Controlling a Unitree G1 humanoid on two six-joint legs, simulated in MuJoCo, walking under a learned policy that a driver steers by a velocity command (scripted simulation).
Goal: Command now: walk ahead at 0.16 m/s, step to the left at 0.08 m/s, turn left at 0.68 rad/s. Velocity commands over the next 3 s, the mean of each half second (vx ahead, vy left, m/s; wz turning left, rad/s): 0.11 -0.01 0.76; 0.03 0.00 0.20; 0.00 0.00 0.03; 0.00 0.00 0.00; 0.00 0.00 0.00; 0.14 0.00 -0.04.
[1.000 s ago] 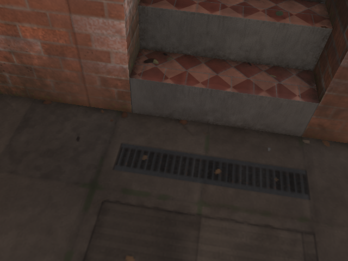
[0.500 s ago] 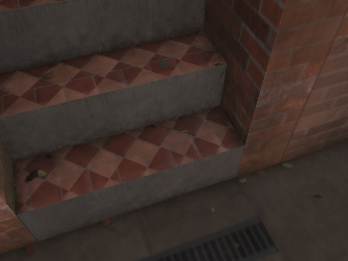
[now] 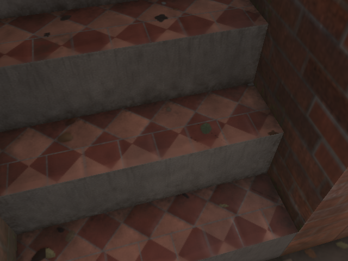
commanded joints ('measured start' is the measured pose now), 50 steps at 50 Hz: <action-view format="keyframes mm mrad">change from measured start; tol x32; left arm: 1 -237 64 -2 -147 1 30 2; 4 270 8 -21 -42 51 100 -2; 15 -123 14 -7 -161 -7 109 6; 50 -21 -18 -5 -227 34 8 -1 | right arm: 1 341 -160 -94 49 4 1 -29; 50 -78 -7 -42 -72 1 3 -51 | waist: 1 -179 144 -90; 25 -12 156 -171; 29 -12 -421 -185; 50 -21 -23 -133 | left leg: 1 521 -127 7 -82 154 97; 3 448 347 -883 -403 380 218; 4 424 315 -974 -495 -163 259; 5 440 237 -910 -463 -499 264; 9 216 102 -508 -359 4 113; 26 294 9 -584 -278 99 113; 29 -50 -292 -287 511 -616 -36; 31 -100 -171 -250 888 -494 -92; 50 319 42 -141 -224 -135 13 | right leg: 1 -449 -8 -83 376 -124 -21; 5 -604 154 279 862 -166 -13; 20 -277 200 162 467 -77 13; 26 51 172 121 -146 -25 -14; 29 2 -289 662 -354 417 -284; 50 53 4 316 -345 49 -115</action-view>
